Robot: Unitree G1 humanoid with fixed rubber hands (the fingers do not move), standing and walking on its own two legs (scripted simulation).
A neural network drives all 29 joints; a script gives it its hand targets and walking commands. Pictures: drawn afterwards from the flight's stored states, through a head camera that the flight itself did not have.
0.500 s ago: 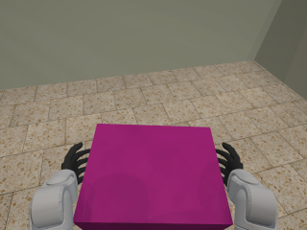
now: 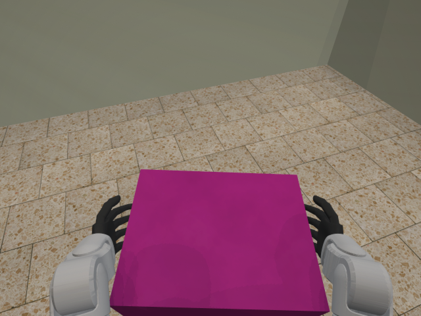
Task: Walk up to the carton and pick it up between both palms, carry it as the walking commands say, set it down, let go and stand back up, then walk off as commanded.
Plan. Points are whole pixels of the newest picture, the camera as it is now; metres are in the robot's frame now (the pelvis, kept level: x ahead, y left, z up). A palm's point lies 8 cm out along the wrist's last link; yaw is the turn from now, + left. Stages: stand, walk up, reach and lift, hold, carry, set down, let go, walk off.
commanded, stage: carry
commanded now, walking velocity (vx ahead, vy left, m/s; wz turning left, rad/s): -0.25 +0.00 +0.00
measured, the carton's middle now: (215, 253) +0.25 -0.02 +0.00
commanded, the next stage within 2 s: none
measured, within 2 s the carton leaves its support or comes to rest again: neither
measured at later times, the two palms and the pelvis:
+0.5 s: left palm out of the picture +0.07 +0.18 +0.08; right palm out of the picture +0.06 -0.19 +0.08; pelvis -0.19 +0.00 -0.01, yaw -1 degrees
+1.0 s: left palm out of the picture -0.15 +0.23 +0.07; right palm out of the picture -0.12 -0.13 +0.09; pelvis -0.37 +0.02 +0.00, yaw +1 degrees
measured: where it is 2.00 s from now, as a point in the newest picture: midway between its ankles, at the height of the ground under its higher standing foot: outside the picture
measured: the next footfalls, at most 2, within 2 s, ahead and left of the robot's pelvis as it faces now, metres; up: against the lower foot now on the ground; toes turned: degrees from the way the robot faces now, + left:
left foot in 0.10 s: -0.04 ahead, +0.12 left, +0.00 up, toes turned +6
right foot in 0.48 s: -0.18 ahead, -0.11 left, +0.00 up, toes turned -3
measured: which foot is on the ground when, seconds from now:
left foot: up 0.00-0.08, down 0.10-0.50, up 0.52-0.82, down 0.84-1.00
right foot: down 0.00-0.10, up 0.12-0.46, down 0.48-0.86, up 0.88-1.00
